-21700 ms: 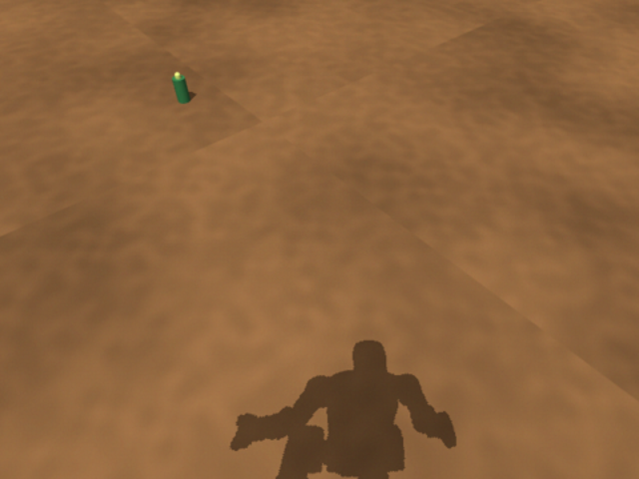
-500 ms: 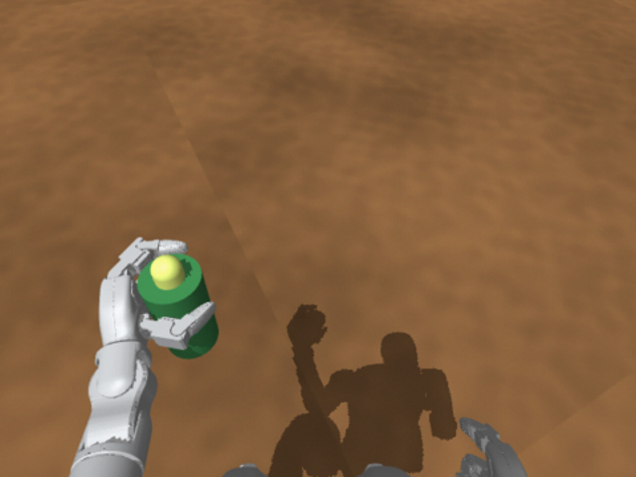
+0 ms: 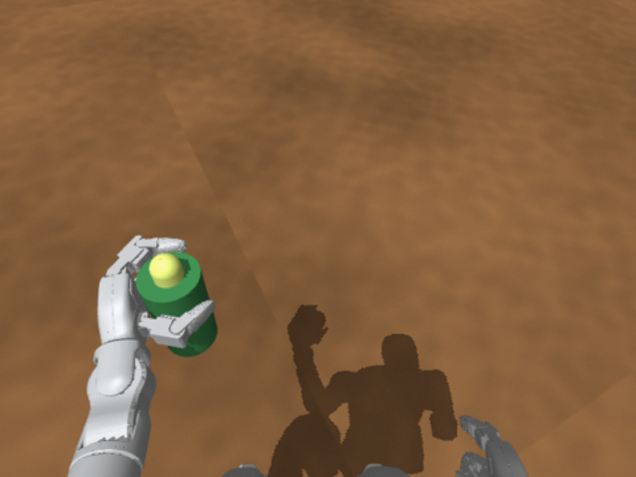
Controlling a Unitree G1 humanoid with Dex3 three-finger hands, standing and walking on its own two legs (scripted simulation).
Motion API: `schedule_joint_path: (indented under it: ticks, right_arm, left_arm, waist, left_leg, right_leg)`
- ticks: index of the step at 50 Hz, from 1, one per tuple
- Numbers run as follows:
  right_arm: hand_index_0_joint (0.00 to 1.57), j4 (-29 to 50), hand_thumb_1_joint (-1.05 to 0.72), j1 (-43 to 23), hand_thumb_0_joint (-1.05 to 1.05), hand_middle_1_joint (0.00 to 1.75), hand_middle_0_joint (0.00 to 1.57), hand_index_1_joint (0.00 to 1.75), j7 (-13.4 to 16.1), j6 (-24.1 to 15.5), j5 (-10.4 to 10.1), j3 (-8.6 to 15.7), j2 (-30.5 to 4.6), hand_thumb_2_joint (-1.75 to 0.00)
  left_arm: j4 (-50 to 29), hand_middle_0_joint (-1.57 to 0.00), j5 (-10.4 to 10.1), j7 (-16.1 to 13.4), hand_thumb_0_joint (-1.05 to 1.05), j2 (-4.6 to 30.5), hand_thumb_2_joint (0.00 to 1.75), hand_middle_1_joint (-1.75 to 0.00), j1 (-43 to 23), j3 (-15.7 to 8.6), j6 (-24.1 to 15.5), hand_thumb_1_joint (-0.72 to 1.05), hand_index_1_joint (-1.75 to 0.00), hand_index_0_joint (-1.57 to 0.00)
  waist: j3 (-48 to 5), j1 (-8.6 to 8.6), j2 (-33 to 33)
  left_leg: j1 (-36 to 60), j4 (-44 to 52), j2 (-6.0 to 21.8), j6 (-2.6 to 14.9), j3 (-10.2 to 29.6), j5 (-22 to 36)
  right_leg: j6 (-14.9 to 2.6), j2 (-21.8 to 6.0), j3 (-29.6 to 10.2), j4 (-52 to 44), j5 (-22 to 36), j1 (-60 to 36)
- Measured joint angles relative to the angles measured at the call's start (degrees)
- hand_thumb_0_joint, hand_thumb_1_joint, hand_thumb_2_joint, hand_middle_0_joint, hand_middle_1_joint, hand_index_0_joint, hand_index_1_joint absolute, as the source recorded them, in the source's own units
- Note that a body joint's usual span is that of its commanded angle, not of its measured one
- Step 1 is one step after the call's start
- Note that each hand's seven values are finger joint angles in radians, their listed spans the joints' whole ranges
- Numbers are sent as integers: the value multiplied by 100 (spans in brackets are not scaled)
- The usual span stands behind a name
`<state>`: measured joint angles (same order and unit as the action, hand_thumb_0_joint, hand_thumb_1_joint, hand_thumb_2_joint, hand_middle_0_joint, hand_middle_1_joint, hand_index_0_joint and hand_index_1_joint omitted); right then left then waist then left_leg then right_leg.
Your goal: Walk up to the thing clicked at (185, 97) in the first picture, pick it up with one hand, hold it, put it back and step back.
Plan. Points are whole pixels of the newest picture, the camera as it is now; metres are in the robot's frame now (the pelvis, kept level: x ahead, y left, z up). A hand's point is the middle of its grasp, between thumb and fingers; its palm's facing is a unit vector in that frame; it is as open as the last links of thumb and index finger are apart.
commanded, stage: hold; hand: left
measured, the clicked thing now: (178, 300) +0.33 +0.18 +0.02
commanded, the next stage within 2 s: crouch in 0.08 s
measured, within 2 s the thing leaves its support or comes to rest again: neither
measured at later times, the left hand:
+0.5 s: hand (180, 310) +0.33 +0.18 -0.01, palm faces +0.22 -0.97 -0.01, open 10.3 cm
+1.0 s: hand (200, 353) +0.36 +0.21 -0.25, palm faces +0.29 -0.96 -0.03, open 10.3 cm
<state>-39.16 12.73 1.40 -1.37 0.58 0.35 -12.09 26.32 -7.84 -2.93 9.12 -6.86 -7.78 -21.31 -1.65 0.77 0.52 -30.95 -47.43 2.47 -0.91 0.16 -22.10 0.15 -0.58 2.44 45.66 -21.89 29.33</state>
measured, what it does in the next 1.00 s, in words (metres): lowers itself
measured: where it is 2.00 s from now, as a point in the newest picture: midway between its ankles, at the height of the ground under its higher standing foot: outside the picture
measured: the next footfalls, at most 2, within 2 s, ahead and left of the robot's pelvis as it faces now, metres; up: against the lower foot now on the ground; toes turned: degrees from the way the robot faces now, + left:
none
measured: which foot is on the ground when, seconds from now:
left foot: down 0.00-1.00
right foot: down 0.00-1.00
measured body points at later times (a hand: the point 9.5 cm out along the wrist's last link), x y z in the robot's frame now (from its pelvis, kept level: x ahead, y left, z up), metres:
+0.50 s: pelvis -0.01 +0.00 -0.02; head +0.06 +0.01 +0.43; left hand +0.31 +0.23 +0.00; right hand +0.12 -0.25 -0.13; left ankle +0.02 +0.13 -0.70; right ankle +0.01 -0.12 -0.70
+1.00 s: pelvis -0.05 +0.01 -0.22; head +0.13 +0.02 +0.20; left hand +0.34 +0.26 -0.25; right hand +0.08 -0.25 -0.35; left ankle +0.02 +0.13 -0.70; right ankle +0.01 -0.12 -0.70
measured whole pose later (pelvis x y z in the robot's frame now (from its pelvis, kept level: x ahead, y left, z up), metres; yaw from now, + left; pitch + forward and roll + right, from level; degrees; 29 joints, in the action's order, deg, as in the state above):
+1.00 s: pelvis -0.05 +0.01 -0.22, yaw -2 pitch +33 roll -3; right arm -42.2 6.1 -5.0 -1.8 5.3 0.8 -14.0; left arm 55.6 -6.5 -1.1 14.2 -27.5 -20.6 -45.3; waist -11.0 3.3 0.4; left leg -97.7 -103.3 2.9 -0.5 2.7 -38.2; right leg 0.1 -0.7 2.6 101.2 -38.0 95.6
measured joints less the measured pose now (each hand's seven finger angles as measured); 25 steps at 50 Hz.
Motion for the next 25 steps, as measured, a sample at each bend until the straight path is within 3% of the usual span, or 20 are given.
schedule_joint_path:
  ticks: [8, 16, 25]
  right_arm:
    - [20, -25, -90, 38, 1, 30, 20, 30, 11, -24, -7, 5, -35, -90]
    - [20, -41, -90, -8, 1, 30, 20, 30, 16, -33, -9, -6, -5, -90]
    - [20, -6, -89, -160, 1, 30, 21, 30, -152, -120, 89, 86, -18, -90]
  left_arm:
    - [-108, -71, -10, 7, 2, 29, 109, -103, 81, 95, 31, -39, -103, -67]
    - [74, -71, -7, 11, 2, 16, 109, -103, -55, 16, -21, -40, -102, -67]
    - [912, -71, 53, 41, 2, -7, 109, -103, -414, -262, -567, -39, -102, -67]
  waist:
    - [-12, -10, 43]
    - [-46, 7, 26]
    - [-21, 82, -99]
  left_leg:
    - [-2, -35, -6, 2, 26, -23]
    - [1, -28, -4, 7, 9, -14]
    - [-888, -595, -12, 10, 34, -122]
  right_leg:
    - [2, -5, 24, 13, -20, -19]
    - [5, -3, 6, 15, -10, -10]
    - [-8, -20, 11, 614, -141, 887]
